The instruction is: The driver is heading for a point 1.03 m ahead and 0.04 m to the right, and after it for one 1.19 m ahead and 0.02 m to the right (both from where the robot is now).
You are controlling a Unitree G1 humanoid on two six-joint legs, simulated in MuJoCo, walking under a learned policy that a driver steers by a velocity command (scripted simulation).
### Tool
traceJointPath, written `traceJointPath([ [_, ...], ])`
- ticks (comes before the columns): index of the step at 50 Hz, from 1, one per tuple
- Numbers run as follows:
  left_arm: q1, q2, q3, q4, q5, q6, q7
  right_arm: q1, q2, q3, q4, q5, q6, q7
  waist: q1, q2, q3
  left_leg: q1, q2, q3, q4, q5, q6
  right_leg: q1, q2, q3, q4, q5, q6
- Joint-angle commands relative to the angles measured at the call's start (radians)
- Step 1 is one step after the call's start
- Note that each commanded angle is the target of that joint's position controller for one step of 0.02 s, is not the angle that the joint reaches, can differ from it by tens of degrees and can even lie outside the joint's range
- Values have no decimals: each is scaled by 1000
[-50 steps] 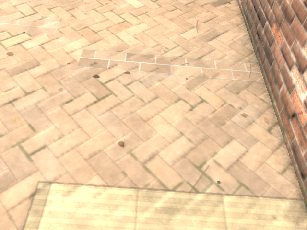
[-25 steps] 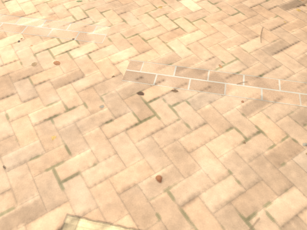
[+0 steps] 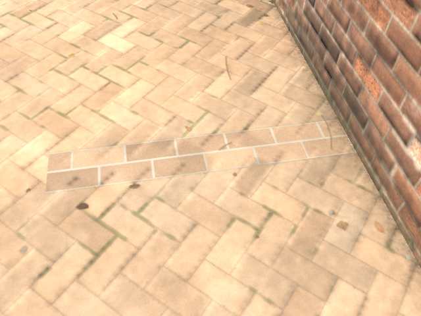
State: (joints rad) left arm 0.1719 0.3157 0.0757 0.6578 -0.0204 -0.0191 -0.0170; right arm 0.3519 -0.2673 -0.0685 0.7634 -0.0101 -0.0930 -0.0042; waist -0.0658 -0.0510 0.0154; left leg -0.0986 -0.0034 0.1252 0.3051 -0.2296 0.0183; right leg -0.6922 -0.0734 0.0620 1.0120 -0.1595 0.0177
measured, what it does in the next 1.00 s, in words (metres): walks ahead: right foot, then left foot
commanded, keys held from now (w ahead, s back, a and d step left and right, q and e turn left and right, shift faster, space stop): w+e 0.34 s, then w+q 0.66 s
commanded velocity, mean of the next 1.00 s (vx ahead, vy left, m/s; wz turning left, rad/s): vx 0.50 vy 0.00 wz -0.06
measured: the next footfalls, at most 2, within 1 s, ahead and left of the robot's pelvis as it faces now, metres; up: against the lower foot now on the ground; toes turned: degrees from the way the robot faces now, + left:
right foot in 0.22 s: +0.28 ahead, -0.15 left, +0.00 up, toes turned -11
left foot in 0.76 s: +0.64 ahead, -0.01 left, +0.00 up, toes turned -7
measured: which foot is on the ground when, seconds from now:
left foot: down 0.00-0.22, up 0.24-0.74, down 0.76-1.00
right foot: up 0.00-0.20, down 0.22-0.76, up 0.78-1.00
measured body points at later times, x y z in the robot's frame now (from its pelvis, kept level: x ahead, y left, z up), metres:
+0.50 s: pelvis +0.27 -0.08 +0.00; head +0.30 -0.10 +0.45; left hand +0.42 +0.17 -0.10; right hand +0.38 -0.38 -0.09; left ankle +0.44 +0.07 -0.67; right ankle +0.24 -0.14 -0.74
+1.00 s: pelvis +0.58 -0.07 +0.00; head +0.61 -0.07 +0.45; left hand +0.75 +0.19 -0.10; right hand +0.67 -0.35 -0.11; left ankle +0.60 +0.00 -0.74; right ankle +0.62 -0.25 -0.67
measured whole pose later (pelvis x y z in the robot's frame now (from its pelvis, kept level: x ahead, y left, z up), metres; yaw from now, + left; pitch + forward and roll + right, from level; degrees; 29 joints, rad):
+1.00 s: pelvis +0.58 -0.07 +0.00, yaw +0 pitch +2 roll +1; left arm 0.17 0.30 0.02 0.69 0.02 -0.10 0.00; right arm 0.31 -0.29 -0.05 0.67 0.01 -0.05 0.02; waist -0.03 -0.02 0.03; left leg -0.25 -0.13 -0.07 0.37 -0.15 0.10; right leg -0.61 -0.07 0.08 1.02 -0.30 0.04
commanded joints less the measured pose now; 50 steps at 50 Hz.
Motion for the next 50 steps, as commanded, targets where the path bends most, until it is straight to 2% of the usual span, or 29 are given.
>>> traceJointPath([
  [1, -66, -6, -14, -77, 1, -13, -20, -80, -159, -37, -59, 5, -13, -9, 17, 114, 26, 31, 260, -105, -141, 280, 149, -28, -26, -3, -163, 137, -5],
  [5, -176, 1, -17, -118, -4, -17, -42, -36, -198, -49, -21, 25, 1, -11, -12, 108, 63, 91, 280, -30, -130, 295, 123, 15, -11, -63, -312, 140, -43],
  [7, -191, 20, -9, -136, -3, -15, -50, -30, -217, -55, -9, 34, 12, -10, 0, 116, 61, 140, 292, 6, -73, 450, 105, 54, 15, -100, -355, 65, -78],
  [9, -117, 62, 14, -131, 3, -8, -48, -33, -251, -65, -7, 42, 25, -15, 58, 151, -9, 165, 283, 49, 95, 806, 84, 206, 88, -162, -372, -35, -125],
  [10, 23, 100, 39, -96, 1, -4, -43, -45, -254, -65, -9, 48, 33, -18, 142, 140, -82, 125, 257, 82, 279, 896, 62, 395, 137, -185, -431, -3, -159],
  [11, 204, 164, 74, -49, -2, 5, -26, -33, -223, -52, -21, 38, 31, -23, 223, 100, -171, -63, 218, 92, 539, 755, 24, 695, 133, -116, -453, 35, -201],
  [12, 225, 287, 92, -43, -14, 5, -8, 51, -75, -4, -73, -20, 16, -12, 129, -201, -239, -514, 66, 65, 921, -213, -42, 1050, -146, 372, -473, 32, -347],
  [13, 250, 260, 76, -83, -8, -15, -13, 5, -107, 6, -105, 7, -24, -1, 165, -175, -441, -677, -32, -189, 1114, -389, -52, 1154, -274, 809, -675, -216, -477],
  [14, 227, 187, 57, -70, 2, -29, -17, -118, -184, -15, -131, 50, -45, 7, 200, -69, -313, -770, 25, -231, 1117, -280, -33, 1078, -244, 686, -722, -199, -408],
  [15, 175, 155, 47, -66, -1, -38, -16, -149, -174, -7, -143, 49, -55, 4, 165, -22, -202, -759, 64, -220, 1036, -187, -18, 934, -204, 560, -722, -127, -372],
  [16, 103, 123, 35, -76, -1, -40, -14, -148, -169, -8, -130, 22, -55, -5, 115, 44, -134, -690, 101, -221, 953, -131, -23, 781, -164, 461, -721, -15, -340],
  [17, 54, 106, 27, -85, 6, -41, -6, -133, -178, -14, -130, 1, -47, -8, 74, 30, -102, -611, 121, -229, 882, -99, -35, 667, -131, 396, -740, 83, -329],
  [19, 21, 75, 14, -75, 19, -45, 4, -81, -157, -11, -104, 1, -21, 0, 37, 17, -90, -534, 142, -205, 816, -63, -56, 566, -119, 309, -775, 205, -325],
  [21, 45, 97, 14, -37, 23, -52, 7, -82, -130, -3, -97, -8, -4, 1, 38, 20, -63, -523, 145, -177, 755, -7, -78, 494, -106, 214, -797, 315, -319],
  [27, 115, 121, 5, 42, 23, -61, 16, -264, -87, 20, -135, 18, -3, 18, 128, 6, 13, -544, 122, -149, 414, 368, -51, 528, -63, 46, -848, 208, -230],
  [30, 154, 138, 7, 81, 23, -59, 15, -333, -87, 22, -162, 30, -7, 38, 164, 12, 47, -584, 102, -149, 320, 384, -26, 630, -110, 32, -846, 181, -221],
  [33, 178, 144, 10, 111, 22, -45, 17, -373, -86, 22, -193, 31, -9, 63, 175, 16, 67, -651, 73, -147, 269, 282, 11, 759, -154, 9, -793, 277, -207],
  [36, 152, 169, 16, 110, 19, -30, 29, -311, -110, 10, -200, 21, -6, 77, 124, -23, 0, -532, 7, -82, 259, 129, 59, 816, -156, -41, -651, 679, -169],
  [37, 146, 174, 18, 108, 13, -24, 38, -238, -129, -2, -191, 24, 0, 74, 80, -36, -58, -431, -30, -52, 250, 96, 82, 827, -148, -61, -536, 847, -155],
  [38, 132, 172, 14, 101, 15, -16, 47, -100, -171, -26, -162, 24, 3, 65, 0, -16, -137, -225, -64, -44, 210, 140, 116, 760, -114, -103, -341, 913, -126],
  [39, 146, 142, -1, 76, 39, -24, 56, 60, -245, -49, -140, 24, 10, 51, -62, 76, -255, 96, 84, -260, 231, 212, 183, 525, -79, -130, -45, 639, -88],
  [40, 268, 16, -40, 45, 55, -51, 30, 81, -310, -62, -135, 33, 7, 53, 28, 324, -369, 460, 315, -810, 148, 21, 379, 82, 151, -79, 298, -272, -20],
  [41, 177, 106, -27, 48, 30, -84, 11, 122, -207, -39, -137, 37, 11, 46, -47, 231, -411, 520, 319, -921, 42, -95, 360, -38, 129, 71, 388, -365, -26],
  [42, 81, 139, -18, 6, -6, -105, -2, 67, -188, -32, -145, 27, 15, 37, -54, 177, -267, 419, 295, -782, 20, -62, 316, -105, 78, 74, 375, -286, -37],
  [43, 29, 122, -26, -12, 0, -117, -1, 8, -188, -32, -160, 22, 18, 32, -26, 65, -182, 278, 260, -691, 8, 32, 296, -89, 40, 58, 306, -226, -42],
  [44, 9, 119, -22, -18, 20, -120, 4, -43, -176, -28, -172, 19, 21, 30, 11, 17, -110, 147, 228, -621, -11, 150, 289, -53, 15, 48, 220, -195, -33],
  [45, 27, 120, -17, -20, 29, -113, 7, -73, -160, -20, -185, 10, 20, 27, 47, 41, -93, 61, 201, -576, -35, 229, 289, 10, -3, 52, 177, -174, -24],
  [47, 69, 104, -19, -13, 38, -94, 13, -101, -152, -19, -187, 16, 21, 22, 83, 80, -69, -33, 174, -523, -66, 300, 299, 51, -14, 35, 89, -170, 11],
  [50, 13, 61, -34, -27, 43, -76, 20, -87, -183, -28, -168, 23, 24, 5, 75, 94, -29, -160, 128, -427, -82, 340, 281, 84, 1, -4, -92, -66, 59],
])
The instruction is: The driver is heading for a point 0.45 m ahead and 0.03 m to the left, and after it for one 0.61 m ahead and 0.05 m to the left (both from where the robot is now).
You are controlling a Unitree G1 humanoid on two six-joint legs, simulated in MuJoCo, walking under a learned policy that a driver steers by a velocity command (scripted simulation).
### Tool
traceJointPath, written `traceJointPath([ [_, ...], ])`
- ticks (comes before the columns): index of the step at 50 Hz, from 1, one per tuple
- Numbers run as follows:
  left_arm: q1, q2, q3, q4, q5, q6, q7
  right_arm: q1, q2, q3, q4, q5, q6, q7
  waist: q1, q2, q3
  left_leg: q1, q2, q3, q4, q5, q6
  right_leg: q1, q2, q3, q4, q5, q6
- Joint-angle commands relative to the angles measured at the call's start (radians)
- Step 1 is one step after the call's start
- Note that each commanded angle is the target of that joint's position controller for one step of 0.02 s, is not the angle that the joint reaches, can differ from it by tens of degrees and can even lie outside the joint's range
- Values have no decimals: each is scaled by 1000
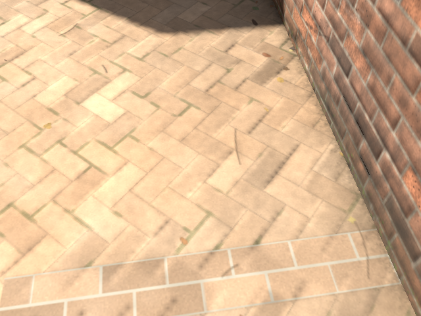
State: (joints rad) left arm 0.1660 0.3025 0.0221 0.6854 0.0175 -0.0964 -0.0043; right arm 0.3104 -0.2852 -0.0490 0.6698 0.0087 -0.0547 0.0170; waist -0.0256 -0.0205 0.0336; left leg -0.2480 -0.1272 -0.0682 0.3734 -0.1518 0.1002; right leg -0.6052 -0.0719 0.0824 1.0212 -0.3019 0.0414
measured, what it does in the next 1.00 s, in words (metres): walks ahead, turning left: right foot, then left foot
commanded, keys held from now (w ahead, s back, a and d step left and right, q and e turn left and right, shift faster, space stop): w+q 0.70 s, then w+e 0.02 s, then no key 0.28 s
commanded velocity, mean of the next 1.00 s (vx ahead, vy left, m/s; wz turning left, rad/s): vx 0.44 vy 0.00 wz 0.49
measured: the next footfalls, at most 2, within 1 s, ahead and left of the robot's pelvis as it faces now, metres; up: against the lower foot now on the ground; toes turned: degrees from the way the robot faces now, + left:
right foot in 0.24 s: +0.32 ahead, -0.14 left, +0.00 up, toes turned +14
left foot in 0.76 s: +0.50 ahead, +0.20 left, +0.00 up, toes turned +30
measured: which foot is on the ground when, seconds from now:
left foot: down 0.00-0.24, up 0.26-0.74, down 0.76-1.00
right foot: up 0.00-0.22, down 0.24-0.76, up 0.78-1.00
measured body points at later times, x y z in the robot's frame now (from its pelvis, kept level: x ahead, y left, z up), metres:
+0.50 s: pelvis +0.27 -0.04 +0.00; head +0.29 -0.05 +0.45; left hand +0.25 +0.24 -0.11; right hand +0.50 -0.26 -0.10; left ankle +0.28 +0.12 -0.66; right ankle +0.28 -0.15 -0.74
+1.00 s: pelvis +0.47 +0.10 +0.00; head +0.50 +0.13 +0.45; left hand +0.45 +0.41 -0.12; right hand +0.72 -0.07 -0.10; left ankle +0.46 +0.18 -0.74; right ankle +0.59 -0.03 -0.67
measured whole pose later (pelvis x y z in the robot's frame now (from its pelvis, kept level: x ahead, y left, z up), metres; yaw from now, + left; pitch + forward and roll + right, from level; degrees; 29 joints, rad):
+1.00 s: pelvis +0.47 +0.10 +0.00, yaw +30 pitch +1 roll +0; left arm 0.13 0.32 0.04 0.81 0.00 -0.05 0.01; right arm 0.22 -0.26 -0.04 0.69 -0.01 -0.03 0.01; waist 0.00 -0.04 0.07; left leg -0.24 -0.07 0.02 0.34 -0.13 0.09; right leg -0.57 -0.09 0.04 1.00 -0.31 0.07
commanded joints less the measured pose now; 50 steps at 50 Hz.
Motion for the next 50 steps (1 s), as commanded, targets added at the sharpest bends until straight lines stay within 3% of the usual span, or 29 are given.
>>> traceJointPath([
  [1, -22, 62, 14, -62, 5, 1, 7, -39, -172, -50, -68, 8, -11, -22, 20, 71, -40, -38, 226, -206, -146, 237, 178, 23, 10, -28, -186, 161, 41],
  [3, -101, 47, 9, -74, 0, -5, 1, -12, -177, -53, -54, 12, -2, -29, -15, 88, -41, -67, 193, -184, -128, 174, 140, 93, 46, -35, -339, 310, 44],
  [6, -169, 65, 17, -91, -17, -15, -7, 38, -181, -56, -30, 18, 10, -32, -43, 106, -50, -24, 211, -248, -86, 87, 114, 144, 79, -15, -454, 370, 36],
  [9, -159, 107, 40, -92, -24, -26, -12, 41, -169, -56, -24, 19, 17, -35, -21, 134, -56, 63, 245, -348, -3, 26, 90, 186, 79, 17, -522, 280, 1],
  [11, -52, 130, 61, -65, -24, -34, -7, 20, -141, -49, -32, 14, 21, -33, 43, 148, -85, 52, 215, -355, 96, 44, 54, 341, 71, -3, -581, 241, -47],
  [12, 63, 167, 77, -55, -8, -39, 0, 16, -88, -30, -44, 6, 17, -29, 99, 100, -181, -18, 166, -299, 286, 12, 19, 544, -34, 82, -571, 204, -102],
  [13, 181, 246, 97, -42, 9, -32, 8, 116, -18, -8, -63, 9, 10, -28, 91, -117, -322, -288, 32, -152, 611, -292, -52, 887, -259, 409, -599, 89, -227],
  [14, 233, 238, 102, -9, -13, -19, -3, 158, -66, -10, -80, 29, 4, -30, 83, -309, -343, -512, 57, -101, 830, -457, -76, 945, -373, 748, -694, -194, -310],
  [15, 181, 153, 81, -29, -20, -15, -2, 97, -151, -32, -61, 31, 8, -32, 105, -162, -208, -566, 113, -121, 915, -365, -88, 833, -328, 653, -730, -294, -272],
  [16, 138, 118, 70, -34, -17, -8, 1, 14, -167, -39, -74, 20, 15, -31, 108, -93, -116, -562, 143, -83, 925, -284, -93, 720, -282, 488, -732, -197, -231],
  [17, 99, 96, 61, -33, -11, -4, 1, -23, -153, -40, -84, 10, 18, -29, 91, -62, -60, -535, 170, -73, 891, -223, -97, 619, -235, 372, -753, -70, -216],
  [18, 75, 75, 54, -26, -6, -3, 3, -36, -139, -44, -90, 9, 21, -25, 71, -78, -30, -506, 198, -70, 854, -183, -98, 557, -199, 285, -776, 20, -206],
  [20, 65, 65, 51, -11, -6, -9, 2, -17, -103, -41, -85, 23, 33, -18, 52, -112, -23, -449, 218, -41, 828, -139, -103, 495, -164, 169, -821, 113, -205],
  [22, 64, 83, 58, 13, -14, -17, 2, -37, -83, -37, -98, 20, 45, -21, 47, -83, -4, -472, 225, -38, 776, -96, -111, 483, -173, 94, -853, 195, -220],
  [24, 73, 95, 62, 38, -6, -21, 6, -73, -72, -33, -110, 14, 46, -21, 53, -58, 2, -506, 228, -40, 684, -26, -121, 510, -179, 30, -860, 275, -227],
  [28, 82, 125, 66, 77, -11, -15, 14, -167, -49, -21, -128, 12, 34, 3, 87, -52, 13, -453, 228, 14, 453, 158, -113, 540, -161, -112, -861, 353, -202],
  [31, 125, 152, 72, 113, -25, -7, 14, -261, -36, -14, -160, 14, 34, 22, 118, -34, 47, -422, 216, 65, 337, 169, -89, 583, -180, -161, -860, 369, -193],
  [34, 138, 182, 82, 137, -43, 9, 11, -291, -55, -22, -185, 14, 38, 36, 103, -38, 55, -385, 190, 106, 268, 70, -45, 667, -209, -204, -804, 539, -175],
  [36, 142, 211, 88, 153, -54, 23, 15, -224, -75, -37, -176, 1, 42, 34, 43, -65, -7, -219, 121, 157, 245, -24, -3, 679, -217, -231, -658, 911, -168],
  [37, 113, 220, 86, 153, -60, 33, 18, -84, -111, -60, -146, -2, 40, 29, -53, -46, -70, -40, 76, 169, 172, 30, 30, 639, -188, -259, -471, 1040, -143],
  [38, 119, 188, 72, 141, -46, 27, 20, 76, -183, -92, -98, -2, 46, 11, -121, -2, -165, 250, 97, 98, 149, 178, 67, 468, -138, -271, -236, 894, -98],
  [39, 203, 51, 26, 91, 14, 12, 6, 105, -295, -102, -88, -9, 47, -10, -30, 295, -285, 647, 395, -339, 174, 476, 214, 35, 27, -261, 165, -81, -25],
  [40, 233, 102, 20, 114, -6, -10, -7, 98, -244, -81, -129, -16, 35, -6, -58, 239, -535, 685, 561, -677, 40, 492, 356, -14, 99, -31, 383, -356, -7],
  [41, 132, 176, 45, 106, -47, -10, -12, 48, -181, -60, -113, -20, 28, 3, -76, 104, -418, 581, 508, -488, 28, 596, 296, -51, 35, 14, 395, -280, -11],
  [42, 77, 145, 35, 81, -50, -10, -7, 1, -151, -51, -93, -6, 20, 4, -44, 66, -269, 447, 449, -330, 30, 628, 239, -82, -7, -12, 315, -213, -19],
  [43, 56, 126, 32, 91, -35, -5, 4, -54, -124, -43, -84, 3, 14, 3, -12, 15, -185, 323, 399, -249, 1, 611, 194, -64, -37, -22, 235, -157, -14],
  [45, 91, 130, 40, 109, -31, 22, 7, -115, -117, -37, -90, -11, 9, -2, 44, 47, -130, 145, 361, -164, -71, 638, 172, 67, -47, -26, 164, -85, 0],
  [47, 135, 94, 35, 125, -21, 42, 9, -136, -117, -36, -72, -17, -1, -8, 78, 54, -134, 77, 346, -98, -98, 708, 181, 132, -35, -36, 78, -36, 25],
  [50, 93, 62, 26, 121, -9, 54, 15, -152, -120, -35, -38, -17, 3, -21, 76, 92, -129, 54, 305, -13, -100, 696, 156, 166, -23, -44, -116, 81, 42],
])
